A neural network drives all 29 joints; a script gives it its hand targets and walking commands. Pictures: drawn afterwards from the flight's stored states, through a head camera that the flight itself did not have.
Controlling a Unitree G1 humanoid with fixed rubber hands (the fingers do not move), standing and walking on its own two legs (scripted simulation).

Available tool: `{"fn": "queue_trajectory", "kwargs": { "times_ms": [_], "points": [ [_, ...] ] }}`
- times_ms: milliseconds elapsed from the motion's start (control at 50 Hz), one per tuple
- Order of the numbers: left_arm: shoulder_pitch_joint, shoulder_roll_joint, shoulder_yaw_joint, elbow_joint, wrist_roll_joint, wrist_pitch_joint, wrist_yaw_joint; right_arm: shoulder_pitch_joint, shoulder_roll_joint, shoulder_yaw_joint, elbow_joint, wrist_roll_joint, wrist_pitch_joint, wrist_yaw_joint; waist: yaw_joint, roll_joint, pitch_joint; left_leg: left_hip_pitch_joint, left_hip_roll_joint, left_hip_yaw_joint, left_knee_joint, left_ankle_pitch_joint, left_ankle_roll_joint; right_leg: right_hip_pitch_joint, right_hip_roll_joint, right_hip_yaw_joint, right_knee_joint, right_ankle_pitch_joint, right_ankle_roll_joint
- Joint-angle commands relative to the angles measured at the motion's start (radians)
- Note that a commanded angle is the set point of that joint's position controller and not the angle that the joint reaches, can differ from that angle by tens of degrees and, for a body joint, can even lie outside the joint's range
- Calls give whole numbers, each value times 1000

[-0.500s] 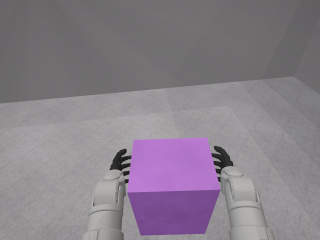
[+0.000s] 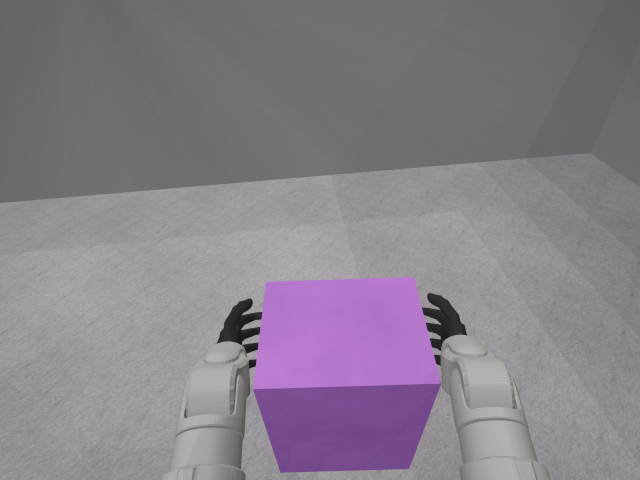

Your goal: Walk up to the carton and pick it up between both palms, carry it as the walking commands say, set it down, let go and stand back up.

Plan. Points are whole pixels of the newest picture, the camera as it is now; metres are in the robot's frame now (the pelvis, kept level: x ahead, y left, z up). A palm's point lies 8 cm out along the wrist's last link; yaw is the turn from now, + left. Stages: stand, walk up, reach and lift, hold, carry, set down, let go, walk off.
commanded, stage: carry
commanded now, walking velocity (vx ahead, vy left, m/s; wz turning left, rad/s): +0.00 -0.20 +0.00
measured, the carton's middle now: (342, 381) +0.29 +0.00 -0.02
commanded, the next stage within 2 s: none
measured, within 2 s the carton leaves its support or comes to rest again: neither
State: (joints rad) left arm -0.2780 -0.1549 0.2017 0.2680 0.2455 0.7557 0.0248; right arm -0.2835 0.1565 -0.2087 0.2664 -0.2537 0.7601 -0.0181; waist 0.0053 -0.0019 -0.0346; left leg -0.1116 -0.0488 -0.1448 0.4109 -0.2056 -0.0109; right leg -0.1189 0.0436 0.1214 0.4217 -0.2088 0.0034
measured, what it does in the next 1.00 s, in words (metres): steps to the right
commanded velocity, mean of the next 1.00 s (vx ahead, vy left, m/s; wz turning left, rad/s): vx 0.00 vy -0.20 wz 0.00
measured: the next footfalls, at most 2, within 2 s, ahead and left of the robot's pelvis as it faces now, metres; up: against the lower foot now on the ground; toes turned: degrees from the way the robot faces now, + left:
left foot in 1.06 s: -0.02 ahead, +0.02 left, +0.00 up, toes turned +11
right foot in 1.28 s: +0.02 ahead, -0.31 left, +0.00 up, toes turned +22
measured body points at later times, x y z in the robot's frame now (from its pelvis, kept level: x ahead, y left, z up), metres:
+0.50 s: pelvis -0.01 -0.05 -0.03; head -0.01 -0.05 +0.42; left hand +0.28 +0.09 +0.05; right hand +0.28 -0.20 +0.05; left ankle +0.01 +0.12 -0.74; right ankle +0.02 -0.12 -0.74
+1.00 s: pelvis -0.04 -0.10 -0.02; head -0.04 -0.10 +0.43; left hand +0.25 +0.04 +0.06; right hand +0.24 -0.25 +0.06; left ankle -0.06 +0.04 -0.72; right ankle +0.00 -0.17 -0.74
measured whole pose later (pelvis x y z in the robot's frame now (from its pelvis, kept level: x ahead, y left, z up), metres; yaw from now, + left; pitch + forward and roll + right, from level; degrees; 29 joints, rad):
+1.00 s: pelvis -0.04 -0.10 -0.02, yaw +1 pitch +5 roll +0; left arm -0.23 -0.15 0.06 -0.25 0.11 1.19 0.13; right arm -0.20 0.14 -0.13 -0.30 -0.10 1.22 -0.12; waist -0.01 0.01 -0.10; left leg -0.48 0.11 0.10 0.85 -0.49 -0.04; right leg -0.45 0.00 -0.15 0.58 -0.23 -0.08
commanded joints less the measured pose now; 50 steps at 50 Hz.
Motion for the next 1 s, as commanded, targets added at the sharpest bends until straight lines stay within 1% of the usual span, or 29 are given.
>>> {"fn": "queue_trajectory", "kwargs": {
  "times_ms": [0,60,120,160,180,200,240,280,340,380,420,460,480,540,560,600,640,660,680,700,740,800,820,840,860,880,900,940,980],
  "points": [
    [-526,-966,-600,-44,-296,-30,-241,-513,963,584,-47,288,-37,228,3,0,-206,-104,213,-82,-18,-26,40,-122,-91,-17,64,-26,-15],
    [-558,-950,-686,-143,-366,1,-233,-469,933,622,-109,312,-18,203,2,114,-241,-152,282,-158,-3,38,84,-167,-81,-42,182,12,-15],
    [-546,-944,-746,-224,-426,56,-216,-452,902,673,-212,360,37,181,4,144,-283,-151,285,-131,68,158,81,-200,-73,-49,161,-10,-24],
    [-518,-937,-779,-294,-463,101,-201,-460,899,716,-302,409,89,170,3,107,-319,-182,251,-58,149,181,41,-162,-98,-18,117,90,-42],
    [-499,-928,-790,-332,-478,127,-192,-454,897,736,-348,435,118,165,2,50,-339,-211,216,-7,208,160,17,-129,-129,19,97,184,-58],
    [-481,-917,-800,-369,-491,154,-183,-453,896,758,-393,462,149,160,1,-25,-362,-238,174,49,276,107,-7,-102,-172,63,85,303,-78],
    [-428,-900,-809,-421,-499,210,-167,-455,895,799,-457,515,213,156,-1,-110,-380,-264,118,123,306,-114,-19,-103,-216,106,70,421,-116],
    [-420,-881,-815,-495,-503,258,-153,-447,900,820,-492,548,265,158,-2,-96,-370,-254,117,163,255,-121,-17,-128,-197,64,80,412,-117],
    [-386,-880,-814,-556,-515,323,-141,-412,895,822,-541,571,330,158,-1,-49,-378,-201,160,160,225,-10,-16,-176,-163,6,117,404,-90],
    [-376,-880,-816,-590,-524,361,-140,-386,888,817,-568,575,365,155,-3,2,-398,-171,215,120,236,127,-11,-188,-141,-31,165,401,-67],
    [-367,-886,-814,-602,-530,393,-141,-366,876,803,-582,571,393,154,-5,51,-405,-149,275,65,231,235,10,-218,-121,-50,207,313,-49],
    [-373,-897,-816,-606,-538,418,-146,-363,871,792,-588,562,415,154,-3,82,-378,-164,308,32,200,209,27,-245,-108,-51,202,172,-43],
    [-376,-904,-816,-603,-541,427,-149,-369,871,790,-590,559,424,155,-1,65,-359,-186,296,46,206,142,24,-249,-116,-31,165,118,-47],
    [-387,-918,-808,-584,-541,442,-156,-409,883,792,-593,557,445,159,1,-148,-300,-303,137,221,353,-223,-27,-229,-226,123,-48,79,-100],
    [-387,-928,-804,-577,-537,443,-155,-424,890,794,-591,565,451,164,1,-158,-284,-300,122,237,371,-279,-24,-242,-232,127,-55,72,-124],
    [-384,-944,-804,-576,-536,447,-149,-426,905,795,-589,576,456,173,-6,-118,-286,-253,130,251,306,-200,-9,-260,-199,63,-16,105,-150],
    [-390,-946,-809,-588,-541,454,-147,-405,919,786,-577,574,457,174,-13,-35,-314,-122,194,206,144,-33,12,-317,-146,-35,78,163,-110],
    [-394,-940,-811,-595,-546,458,-149,-382,912,770,-565,569,455,174,-17,83,-330,-55,303,54,75,24,44,-392,-100,-84,182,84,-74],
    [-424,-941,-822,-608,-560,460,-151,-355,907,753,-550,563,451,173,-18,293,-316,-31,488,-145,-13,195,112,-467,-51,-134,326,-145,-36],
    [-433,-947,-827,-607,-563,461,-155,-349,907,750,-549,556,449,171,-16,319,-310,-56,553,-161,-33,281,162,-471,-65,-153,438,-254,-22],
    [-445,-974,-848,-610,-587,459,-167,-371,917,765,-591,539,445,163,-17,202,-289,-117,487,-47,-11,274,117,-408,-95,-132,349,-251,-8],
    [-399,-966,-837,-580,-593,454,-171,-365,907,759,-596,519,446,154,-12,169,-312,-215,348,114,103,159,25,-173,-44,-213,73,-108,0],
    [-386,-962,-832,-568,-590,452,-173,-347,899,754,-581,516,447,155,-11,99,-316,-253,305,139,149,121,-10,-102,-90,-160,-21,-72,-9],
    [-369,-956,-817,-553,-574,448,-176,-355,900,761,-587,515,448,157,-9,-98,-317,-326,216,214,245,-84,-50,-90,-224,-3,-81,-67,-54],
    [-373,-967,-807,-551,-559,442,-177,-393,910,770,-589,520,451,159,3,-222,-295,-385,152,279,360,-287,-63,-124,-313,74,-101,3,-121],
    [-406,-984,-815,-573,-566,440,-173,-418,928,784,-589,539,449,164,7,-195,-292,-393,136,261,496,-382,-46,-141,-321,65,-94,58,-170],
    [-402,-987,-818,-580,-568,437,-168,-425,929,794,-594,554,446,170,9,-156,-295,-407,134,247,577,-390,-32,-144,-323,37,-85,114,-204],
    [-374,-997,-817,-590,-560,432,-158,-421,938,807,-618,578,445,176,4,-120,-319,-422,151,248,533,-327,-19,-93,-281,-42,-27,215,-206],
    [-362,-991,-816,-601,-548,429,-149,-421,930,810,-641,583,446,178,0,-128,-352,-351,136,281,356,-246,-14,-64,-246,-91,36,342,-195]
  ]
}}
